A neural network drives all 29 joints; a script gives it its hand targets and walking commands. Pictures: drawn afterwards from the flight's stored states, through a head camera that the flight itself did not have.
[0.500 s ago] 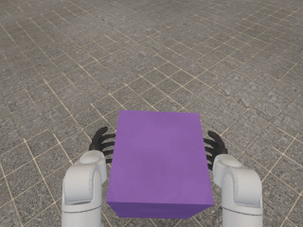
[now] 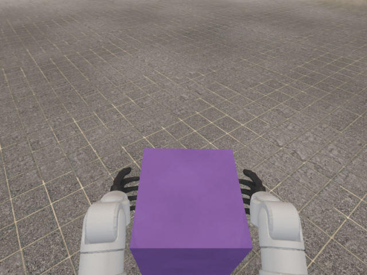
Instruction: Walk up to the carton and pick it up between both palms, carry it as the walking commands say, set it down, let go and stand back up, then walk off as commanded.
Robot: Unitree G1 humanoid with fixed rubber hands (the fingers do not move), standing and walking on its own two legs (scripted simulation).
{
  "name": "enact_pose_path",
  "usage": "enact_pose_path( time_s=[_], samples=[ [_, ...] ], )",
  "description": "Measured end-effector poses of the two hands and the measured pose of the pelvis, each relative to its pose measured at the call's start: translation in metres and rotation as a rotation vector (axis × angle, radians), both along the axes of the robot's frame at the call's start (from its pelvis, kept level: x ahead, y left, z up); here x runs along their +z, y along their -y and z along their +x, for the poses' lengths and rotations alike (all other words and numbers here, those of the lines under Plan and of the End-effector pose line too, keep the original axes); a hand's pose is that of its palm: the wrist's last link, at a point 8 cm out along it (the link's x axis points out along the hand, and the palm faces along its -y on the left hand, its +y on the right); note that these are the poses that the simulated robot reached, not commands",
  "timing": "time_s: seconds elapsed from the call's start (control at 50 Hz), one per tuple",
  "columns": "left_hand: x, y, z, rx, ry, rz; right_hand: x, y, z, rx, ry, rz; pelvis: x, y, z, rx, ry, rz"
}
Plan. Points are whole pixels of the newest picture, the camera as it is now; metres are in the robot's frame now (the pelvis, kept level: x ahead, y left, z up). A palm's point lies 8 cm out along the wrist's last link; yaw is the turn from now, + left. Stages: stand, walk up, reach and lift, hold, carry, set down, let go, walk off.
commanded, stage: carry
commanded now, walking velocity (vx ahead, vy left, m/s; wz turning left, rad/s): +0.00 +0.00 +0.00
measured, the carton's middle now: (186, 216) +0.28 +0.00 +0.00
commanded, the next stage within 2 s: hold in 1.56 s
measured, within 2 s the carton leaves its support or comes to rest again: neither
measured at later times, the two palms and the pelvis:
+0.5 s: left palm (116, 200) +0.30 +0.16 +0.05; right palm (243, 200) +0.29 -0.13 +0.04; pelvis +0.01 +0.02 +0.00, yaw +0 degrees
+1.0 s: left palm (116, 195) +0.31 +0.16 +0.04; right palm (239, 198) +0.31 -0.12 +0.03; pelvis +0.03 +0.03 +0.00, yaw +0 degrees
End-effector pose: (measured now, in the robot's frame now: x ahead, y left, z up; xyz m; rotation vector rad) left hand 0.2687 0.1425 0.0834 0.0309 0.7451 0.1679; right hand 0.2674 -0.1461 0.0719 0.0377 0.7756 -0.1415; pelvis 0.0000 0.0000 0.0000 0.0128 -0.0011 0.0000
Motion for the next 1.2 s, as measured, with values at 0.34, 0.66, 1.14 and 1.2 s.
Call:
enact_pose_path(
  time_s=[0.34,0.66,1.14,1.2],
  samples=[
    [-0.033,-0.005,0.015,-0.03,-0.004,0.01,-0.031,-0.005,0.01,-0.007,-0.003,-0.019,-0.001,-0.008,0.0,-0.003,-0.034,0.0],
    [-0.037,-0.029,0.037,-0.014,0.05,0.008,-0.031,-0.029,0.04,0.028,0.051,-0.047,0.001,-0.026,0.023,-0.002,-0.044,-0.008],
    [-0.048,-0.017,0.042,-0.046,0.06,0.024,-0.044,-0.017,0.038,0.005,0.059,-0.044,0.003,-0.021,0.032,0.005,-0.036,-0.006],
    [-0.051,-0.017,0.042,-0.044,0.058,0.02,-0.044,-0.017,0.039,0.013,0.057,-0.06,0.003,-0.019,0.031,0.007,-0.035,-0.007]
  ],
)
